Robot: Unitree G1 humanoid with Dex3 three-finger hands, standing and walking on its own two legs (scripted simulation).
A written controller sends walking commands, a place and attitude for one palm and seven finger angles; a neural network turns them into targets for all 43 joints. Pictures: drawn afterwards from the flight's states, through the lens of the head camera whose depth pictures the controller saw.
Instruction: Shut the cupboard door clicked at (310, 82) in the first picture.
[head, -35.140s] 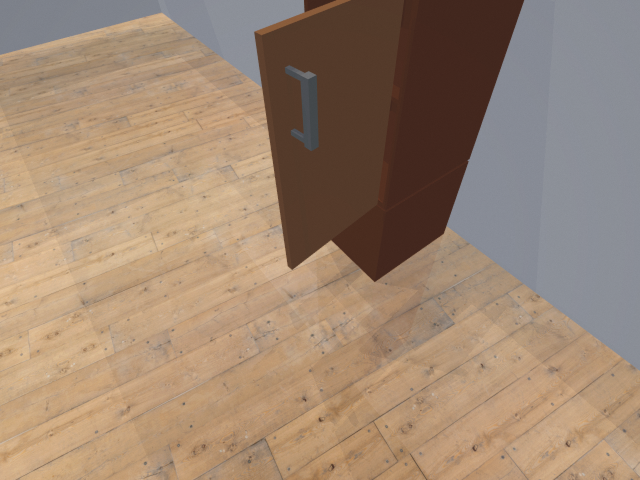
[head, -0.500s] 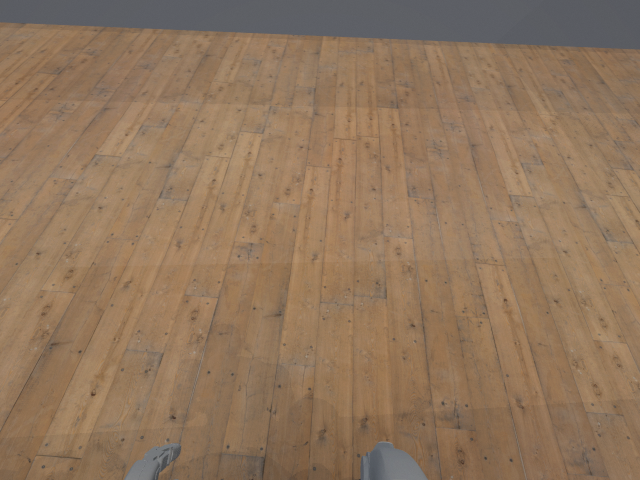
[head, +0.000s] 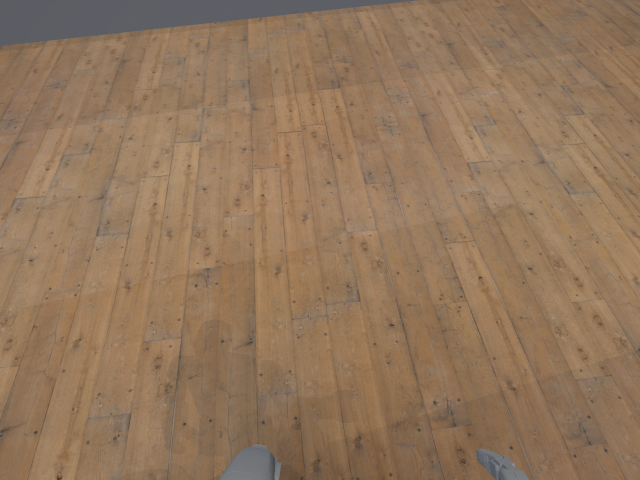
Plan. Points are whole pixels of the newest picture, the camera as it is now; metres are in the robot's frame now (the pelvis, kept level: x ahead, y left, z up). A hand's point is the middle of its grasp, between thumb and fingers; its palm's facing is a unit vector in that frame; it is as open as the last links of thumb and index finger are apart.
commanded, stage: turn to face it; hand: left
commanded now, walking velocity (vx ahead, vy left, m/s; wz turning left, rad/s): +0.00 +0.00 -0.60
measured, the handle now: out of the picture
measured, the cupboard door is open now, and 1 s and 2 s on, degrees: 60 60 60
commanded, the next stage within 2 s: none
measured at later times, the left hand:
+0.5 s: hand (185, 415) +0.21 +0.23 -0.16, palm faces -0.32 -0.92 -0.22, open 7.4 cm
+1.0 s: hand (242, 405) +0.23 +0.14 -0.17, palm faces -0.56 -0.81 -0.20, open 7.4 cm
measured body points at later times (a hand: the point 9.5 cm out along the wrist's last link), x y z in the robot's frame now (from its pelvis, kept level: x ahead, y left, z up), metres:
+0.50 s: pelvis +0.03 +0.05 +0.00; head +0.08 +0.06 +0.45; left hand +0.23 +0.27 -0.14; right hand -0.01 -0.21 -0.13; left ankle +0.04 +0.16 -0.74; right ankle -0.01 -0.10 -0.68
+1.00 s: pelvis +0.05 +0.03 -0.01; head +0.10 +0.02 +0.44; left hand +0.26 +0.19 -0.15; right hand -0.02 -0.23 -0.14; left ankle +0.13 +0.13 -0.73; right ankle -0.01 -0.08 -0.74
